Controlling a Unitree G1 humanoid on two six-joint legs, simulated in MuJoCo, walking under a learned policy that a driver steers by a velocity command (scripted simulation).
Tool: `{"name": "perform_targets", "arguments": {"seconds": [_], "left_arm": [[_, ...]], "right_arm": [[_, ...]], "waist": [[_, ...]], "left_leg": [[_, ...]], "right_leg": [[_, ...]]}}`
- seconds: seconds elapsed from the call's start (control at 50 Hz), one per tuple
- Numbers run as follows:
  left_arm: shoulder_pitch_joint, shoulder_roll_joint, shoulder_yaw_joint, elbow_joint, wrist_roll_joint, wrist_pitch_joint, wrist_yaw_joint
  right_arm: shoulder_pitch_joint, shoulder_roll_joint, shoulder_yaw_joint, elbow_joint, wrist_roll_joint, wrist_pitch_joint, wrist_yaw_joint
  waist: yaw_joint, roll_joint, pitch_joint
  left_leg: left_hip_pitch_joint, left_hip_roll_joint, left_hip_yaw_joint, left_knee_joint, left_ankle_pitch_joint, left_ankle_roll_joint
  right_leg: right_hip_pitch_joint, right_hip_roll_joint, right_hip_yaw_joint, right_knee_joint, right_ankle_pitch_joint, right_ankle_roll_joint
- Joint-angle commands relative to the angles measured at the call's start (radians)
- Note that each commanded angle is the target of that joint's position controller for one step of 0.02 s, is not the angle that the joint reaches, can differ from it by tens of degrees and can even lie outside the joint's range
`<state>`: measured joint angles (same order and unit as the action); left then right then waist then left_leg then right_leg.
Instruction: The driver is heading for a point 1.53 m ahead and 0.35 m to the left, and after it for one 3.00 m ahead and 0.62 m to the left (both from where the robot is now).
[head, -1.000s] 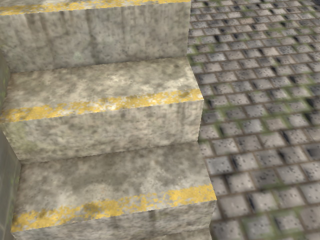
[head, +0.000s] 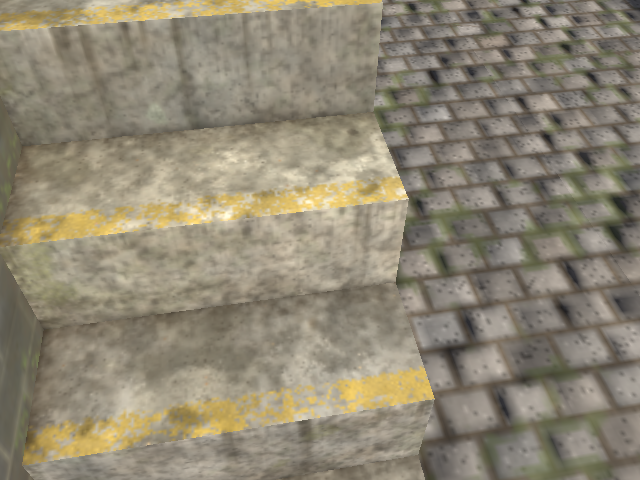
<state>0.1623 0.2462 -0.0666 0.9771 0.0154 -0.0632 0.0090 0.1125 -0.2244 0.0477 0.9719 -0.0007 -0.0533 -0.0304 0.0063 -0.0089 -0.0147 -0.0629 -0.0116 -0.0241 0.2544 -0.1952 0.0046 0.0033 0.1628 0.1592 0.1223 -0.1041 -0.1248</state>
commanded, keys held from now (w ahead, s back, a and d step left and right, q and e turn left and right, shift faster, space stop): w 1.00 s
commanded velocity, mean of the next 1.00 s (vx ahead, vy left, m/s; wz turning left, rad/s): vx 0.50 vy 0.00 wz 0.00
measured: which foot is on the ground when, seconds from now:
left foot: down 0.00-1.00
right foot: down 0.00-1.00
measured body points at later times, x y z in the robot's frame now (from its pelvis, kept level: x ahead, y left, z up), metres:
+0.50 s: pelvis +0.00 +0.00 +0.00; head +0.00 +0.00 +0.45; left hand +0.10 +0.24 -0.14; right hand +0.13 -0.24 -0.13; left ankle -0.04 +0.12 -0.75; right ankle -0.04 -0.05 -0.75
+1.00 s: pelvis +0.00 +0.00 +0.00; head +0.00 +0.00 +0.45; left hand +0.10 +0.24 -0.13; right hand +0.13 -0.24 -0.13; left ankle -0.04 +0.12 -0.75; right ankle -0.04 -0.05 -0.75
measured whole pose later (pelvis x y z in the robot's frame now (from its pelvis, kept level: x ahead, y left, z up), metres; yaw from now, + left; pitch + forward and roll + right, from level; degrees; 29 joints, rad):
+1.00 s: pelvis +0.00 +0.00 +0.00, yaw +0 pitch +0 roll +0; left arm 0.16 0.25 -0.07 0.97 0.02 -0.06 0.01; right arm 0.11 -0.22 0.05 0.97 0.00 -0.05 -0.03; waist 0.01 -0.01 -0.01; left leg -0.06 -0.01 -0.03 0.25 -0.19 0.00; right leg 0.00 0.16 0.16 0.13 -0.11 -0.12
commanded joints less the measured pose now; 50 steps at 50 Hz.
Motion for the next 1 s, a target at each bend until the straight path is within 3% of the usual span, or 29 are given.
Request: {"name": "perform_targets", "arguments": {"seconds": [0.02, 1.0], "left_arm": [[-0.020, 0.104, 0.020, -0.047, 0.000, -0.011, 0.003], [-0.024, 0.104, 0.021, -0.051, 0.000, -0.011, 0.002]], "right_arm": [[-0.041, -0.104, -0.020, -0.053, 0.000, -0.012, -0.003], [-0.043, -0.105, -0.021, -0.058, 0.000, -0.012, -0.002]], "waist": [[0.000, 0.011, -0.034], [0.000, 0.011, -0.035]], "left_leg": [[0.019, 0.122, -0.102, -0.003, 0.159, 0.013], [0.022, 0.121, -0.104, -0.004, 0.163, 0.012]], "right_leg": [[-0.007, -0.251, 0.132, 0.043, 0.355, 0.062], [-0.011, -0.248, 0.133, 0.047, 0.348, 0.061]]}}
